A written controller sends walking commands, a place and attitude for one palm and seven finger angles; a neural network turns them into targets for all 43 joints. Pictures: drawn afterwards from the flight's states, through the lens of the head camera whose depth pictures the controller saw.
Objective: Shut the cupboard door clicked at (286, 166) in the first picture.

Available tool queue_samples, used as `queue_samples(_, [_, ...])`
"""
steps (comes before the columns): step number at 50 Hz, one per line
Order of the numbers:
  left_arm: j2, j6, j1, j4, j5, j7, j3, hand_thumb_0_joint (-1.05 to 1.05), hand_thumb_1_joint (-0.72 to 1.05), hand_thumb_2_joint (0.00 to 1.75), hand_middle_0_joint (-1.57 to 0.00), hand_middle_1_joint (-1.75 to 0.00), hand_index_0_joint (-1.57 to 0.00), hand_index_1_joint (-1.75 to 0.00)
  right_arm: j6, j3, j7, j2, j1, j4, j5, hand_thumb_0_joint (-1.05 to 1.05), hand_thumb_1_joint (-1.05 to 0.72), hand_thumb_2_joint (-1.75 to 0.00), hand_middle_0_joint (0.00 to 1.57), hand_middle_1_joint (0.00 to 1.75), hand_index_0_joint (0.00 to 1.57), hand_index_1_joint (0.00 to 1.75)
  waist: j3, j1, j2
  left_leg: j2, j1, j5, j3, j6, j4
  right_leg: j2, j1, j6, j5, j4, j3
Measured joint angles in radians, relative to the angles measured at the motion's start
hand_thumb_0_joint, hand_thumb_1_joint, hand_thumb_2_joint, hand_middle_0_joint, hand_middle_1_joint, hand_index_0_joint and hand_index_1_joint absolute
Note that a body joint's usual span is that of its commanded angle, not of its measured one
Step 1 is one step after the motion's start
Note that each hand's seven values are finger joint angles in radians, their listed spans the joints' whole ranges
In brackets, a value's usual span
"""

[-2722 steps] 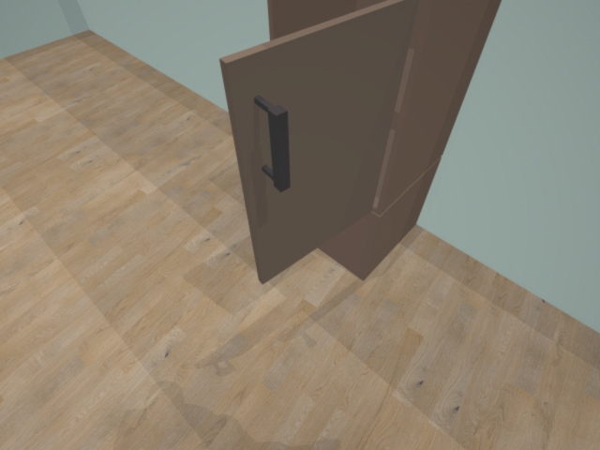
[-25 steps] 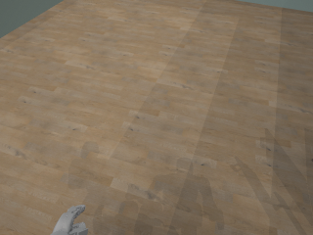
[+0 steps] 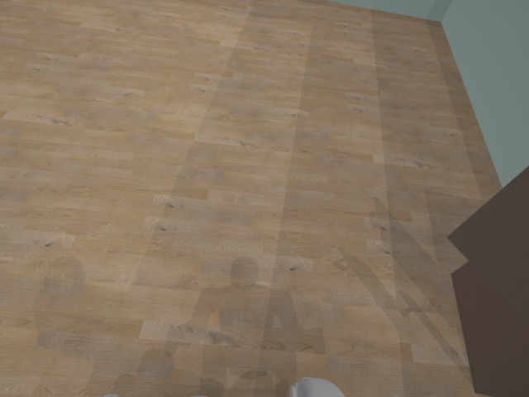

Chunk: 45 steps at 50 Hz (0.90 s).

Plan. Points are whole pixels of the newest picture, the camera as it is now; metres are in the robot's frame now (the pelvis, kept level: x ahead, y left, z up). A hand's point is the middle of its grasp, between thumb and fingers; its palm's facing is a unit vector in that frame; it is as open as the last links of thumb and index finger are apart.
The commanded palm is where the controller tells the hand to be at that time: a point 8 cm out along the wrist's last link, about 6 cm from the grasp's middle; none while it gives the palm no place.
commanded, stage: turn to face it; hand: left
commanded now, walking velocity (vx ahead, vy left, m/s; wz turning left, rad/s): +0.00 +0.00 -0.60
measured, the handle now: out of the picture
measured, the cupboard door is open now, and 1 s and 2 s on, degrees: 39 39 39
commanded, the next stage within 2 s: take the last steps up to it in 1.54 s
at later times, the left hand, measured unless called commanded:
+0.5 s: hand (187, 394) +0.14 +0.13 -0.15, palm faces -0.27 -0.93 -0.25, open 7.4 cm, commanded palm none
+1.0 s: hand (195, 344) +0.22 +0.13 -0.16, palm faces -0.53 -0.82 -0.22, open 7.4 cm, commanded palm none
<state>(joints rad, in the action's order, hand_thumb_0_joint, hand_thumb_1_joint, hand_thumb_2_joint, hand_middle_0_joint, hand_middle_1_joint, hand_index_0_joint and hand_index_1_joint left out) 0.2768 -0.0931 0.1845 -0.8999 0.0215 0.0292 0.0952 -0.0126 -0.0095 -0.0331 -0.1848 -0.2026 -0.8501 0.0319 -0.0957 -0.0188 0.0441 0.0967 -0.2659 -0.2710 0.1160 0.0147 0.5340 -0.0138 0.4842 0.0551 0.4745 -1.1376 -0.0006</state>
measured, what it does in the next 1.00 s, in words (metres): steps on the spot, turning right: right foot, then left foot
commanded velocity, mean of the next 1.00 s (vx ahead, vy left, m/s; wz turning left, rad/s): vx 0.00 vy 0.00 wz -0.60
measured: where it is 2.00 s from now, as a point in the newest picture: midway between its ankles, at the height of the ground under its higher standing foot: outside the picture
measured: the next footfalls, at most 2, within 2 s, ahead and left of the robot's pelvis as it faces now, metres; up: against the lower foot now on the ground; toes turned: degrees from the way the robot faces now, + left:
right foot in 0.26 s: +0.01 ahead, -0.15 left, +0.00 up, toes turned -14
left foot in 0.70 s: +0.10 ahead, +0.08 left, +0.00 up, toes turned -22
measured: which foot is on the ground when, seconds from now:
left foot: down 0.00-0.26, up 0.28-0.68, down 0.70-1.00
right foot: up 0.00-0.24, down 0.26-0.70, up 0.72-1.00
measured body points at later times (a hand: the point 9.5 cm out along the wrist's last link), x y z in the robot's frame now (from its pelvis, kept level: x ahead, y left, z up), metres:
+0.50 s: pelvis +0.00 -0.04 +0.00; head +0.03 -0.07 +0.45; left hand +0.15 +0.17 -0.13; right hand -0.01 -0.32 -0.15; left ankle +0.03 +0.11 -0.67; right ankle -0.03 -0.14 -0.74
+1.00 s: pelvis +0.02 +0.00 +0.00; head +0.07 -0.01 +0.45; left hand +0.24 +0.17 -0.15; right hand -0.07 -0.25 -0.13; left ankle +0.07 +0.09 -0.74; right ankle -0.08 -0.12 -0.68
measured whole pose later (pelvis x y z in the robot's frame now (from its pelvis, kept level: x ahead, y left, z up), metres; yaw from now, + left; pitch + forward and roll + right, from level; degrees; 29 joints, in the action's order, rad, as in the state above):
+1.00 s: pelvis +0.02 +0.00 +0.00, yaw -35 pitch +1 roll -2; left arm 0.27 -0.10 0.15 -0.90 0.02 0.04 0.09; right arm -0.02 -0.02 -0.03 -0.20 -0.22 -0.88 0.03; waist -0.10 -0.01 0.00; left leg 0.13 -0.21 -0.29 0.20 0.00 0.50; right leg 0.03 0.43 0.06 0.43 -0.95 -0.03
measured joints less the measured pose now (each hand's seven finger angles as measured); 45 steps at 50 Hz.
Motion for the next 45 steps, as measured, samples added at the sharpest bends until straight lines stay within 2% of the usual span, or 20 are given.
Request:
queue_samples(2, [0.002,-0.001,-0.007,0.006,-0.001,0.005,0.002,0.01,0.91,0.90,-0.20,-0.30,-0.19,-0.30,-0.001,-0.001,-0.001,0.001,-0.008,-0.006,-0.001,0.00,-0.90,-0.90,0.20,0.30,0.21,0.30,0.000,0.000,-0.011,0.012,0.017,0.011,0.023,-0.001,-0.026,0.016,0.001,0.007,-0.025,0.004,-0.014])
queue_samples(5, [-0.001,-0.005,-0.020,0.011,-0.001,0.009,0.002,0.01,0.91,0.90,-0.20,-0.30,-0.19,-0.30,-0.003,-0.008,0.002,-0.003,-0.020,-0.019,-0.001,0.00,-0.90,-0.90,0.20,0.30,0.21,0.30,0.002,0.007,-0.029,0.029,0.031,0.013,0.057,-0.006,-0.039,0.038,-0.026,0.010,-0.035,0.091,-0.030])
queue_samples(10, [-0.018,0.002,-0.046,0.019,0.000,0.011,-0.009,0.01,0.91,0.90,-0.20,-0.30,-0.19,-0.30,-0.009,-0.027,0.011,-0.026,-0.036,-0.042,0.000,0.00,-0.90,-0.90,0.20,0.30,0.21,0.30,0.003,0.028,-0.062,0.061,0.029,-0.016,0.115,-0.025,0.005,0.046,-0.116,-0.007,-0.040,0.324,-0.058])
queue_samples(13, [-0.023,0.022,-0.048,0.034,-0.001,0.012,-0.019,0.01,0.91,0.90,-0.20,-0.30,-0.19,-0.30,-0.018,-0.039,0.018,-0.047,-0.056,-0.052,-0.006,0.00,-0.90,-0.90,0.20,0.30,0.21,0.30,0.017,0.033,-0.074,0.083,0.004,-0.063,0.146,-0.049,0.092,0.040,-0.210,-0.035,-0.166,0.533,-0.073])
queue_samples(14, [-0.030,0.036,-0.050,0.033,0.002,0.007,-0.022,0.01,0.91,0.90,-0.20,-0.30,-0.19,-0.30,-0.025,-0.045,0.020,-0.058,-0.055,-0.058,-0.009,0.01,-0.90,-0.90,0.20,0.30,0.21,0.30,0.018,0.031,-0.086,0.089,-0.024,-0.124,0.130,-0.061,0.162,0.030,-0.211,-0.055,-0.163,0.543,-0.069])
queue_samples(16, [-0.051,0.051,-0.049,0.031,-0.001,-0.004,-0.036,0.01,0.91,0.90,-0.20,-0.30,-0.19,-0.30,-0.051,-0.054,0.017,-0.081,-0.041,-0.070,-0.012,0.01,-0.90,-0.90,0.20,0.30,0.21,0.30,0.013,0.036,-0.113,0.057,-0.103,-0.231,0.030,-0.071,0.354,0.013,-0.197,-0.078,-0.144,0.516,-0.059])
queue_samples(19, [-0.068,0.053,-0.027,0.032,-0.003,-0.019,-0.044,0.01,0.91,0.90,-0.20,-0.30,-0.20,-0.30,-0.065,-0.059,0.016,-0.090,-0.019,-0.074,-0.012,0.01,-0.91,-0.90,0.20,0.30,0.20,0.30,0.015,0.037,-0.110,0.008,-0.200,-0.189,-0.045,-0.083,0.551,0.002,-0.211,-0.083,-0.174,0.569,-0.027])
queue_samples(22, [-0.071,0.051,-0.010,0.024,-0.005,-0.025,-0.047,0.01,0.90,0.90,-0.20,-0.30,-0.20,-0.30,-0.057,-0.057,0.022,-0.083,-0.003,-0.061,-0.010,0.01,-0.91,-0.90,0.20,0.30,0.20,0.30,0.016,0.038,-0.087,-0.005,-0.246,-0.112,-0.075,-0.098,0.580,-0.009,-0.226,-0.090,-0.215,0.630,0.005])
queue_samples(26, [-0.075,0.052,0.008,0.015,-0.001,-0.023,-0.049,0.01,0.90,0.90,-0.20,-0.30,-0.20,-0.30,-0.051,-0.055,0.021,-0.073,0.014,-0.044,-0.011,0.01,-0.91,-0.90,0.20,0.30,0.20,0.30,0.020,0.029,-0.063,-0.016,-0.241,-0.100,-0.103,-0.110,0.498,-0.025,-0.227,-0.091,-0.235,0.660,0.042])
queue_samples(31, [-0.074,0.047,0.024,0.007,0.004,-0.020,-0.043,0.01,0.90,0.90,-0.21,-0.30,-0.20,-0.30,-0.043,-0.049,0.015,-0.062,0.040,-0.031,-0.018,0.01,-0.91,-0.90,0.20,0.30,0.20,0.30,0.024,0.006,-0.038,-0.046,-0.167,-0.141,-0.110,-0.104,0.301,-0.042,-0.206,-0.076,-0.230,0.642,0.095])
queue_samples(34, [-0.061,0.037,0.032,0.000,0.000,-0.021,-0.034,0.01,0.90,0.90,-0.21,-0.30,-0.20,-0.30,-0.025,-0.040,0.010,-0.052,0.047,-0.017,-0.024,0.01,-0.91,-0.90,0.20,0.30,0.20,0.30,0.031,-0.002,-0.020,-0.067,-0.078,-0.062,-0.104,-0.093,0.095,-0.053,-0.177,-0.055,-0.210,0.597,0.130])
queue_samples(35, [-0.053,0.031,0.034,-0.002,-0.005,-0.022,-0.030,0.01,0.90,0.90,-0.21,-0.30,-0.20,-0.30,-0.015,-0.036,0.008,-0.046,0.046,-0.014,-0.023,0.01,-0.91,-0.90,0.20,0.30,0.20,0.30,0.035,-0.001,-0.011,-0.070,-0.055,-0.021,-0.095,-0.054,0.040,-0.057,-0.160,-0.048,-0.196,0.567,0.142])
queue_samples(36, [-0.042,0.025,0.029,-0.007,-0.008,-0.022,-0.025,0.01,0.90,0.90,-0.21,-0.30,-0.20,-0.30,-0.008,-0.030,0.006,-0.036,0.048,-0.013,-0.020,0.01,-0.91,-0.90,0.20,0.30,0.20,0.30,0.030,-0.003,0.007,-0.074,-0.052,-0.014,-0.079,-0.022,0.042,-0.054,-0.135,-0.045,-0.122,0.501,0.144])
queue_samples(38, [-0.024,0.014,0.020,-0.014,-0.004,-0.020,-0.016,0.01,0.90,0.90,-0.20,-0.30,-0.20,-0.30,-0.003,-0.015,0.004,-0.021,0.043,-0.006,-0.010,0.01,-0.91,-0.90,0.20,0.30,0.20,0.30,0.019,-0.007,0.018,-0.061,-0.035,-0.025,-0.051,0.003,0.044,-0.053,-0.074,-0.035,-0.005,0.304,0.104])
queue_samples(41, [-0.006,0.007,0.008,-0.016,0.001,-0.007,-0.005,0.01,0.91,0.90,-0.20,-0.30,-0.20,-0.30,-0.003,-0.002,-0.001,-0.005,0.023,0.000,-0.002,0.00,-0.91,-0.90,0.20,0.30,0.20,0.30,0.012,-0.004,0.009,-0.033,0.002,-0.015,-0.025,0.004,-0.001,-0.033,-0.009,-0.013,0.008,0.077,0.039])
queue_samples(45, [0.004,0.003,-0.007,-0.006,-0.001,0.004,0.001,0.01,0.91,0.90,-0.20,-0.30,-0.20,-0.30,-0.005,0.000,-0.002,0.000,0.003,-0.009,-0.002,0.00,-0.90,-0.90,0.20,0.30,0.21,0.30,0.005,-0.005,-0.013,-0.001,0.036,0.001,0.018,0.001,-0.043,0.009,0.004,0.006,-0.032,0.023,0.000])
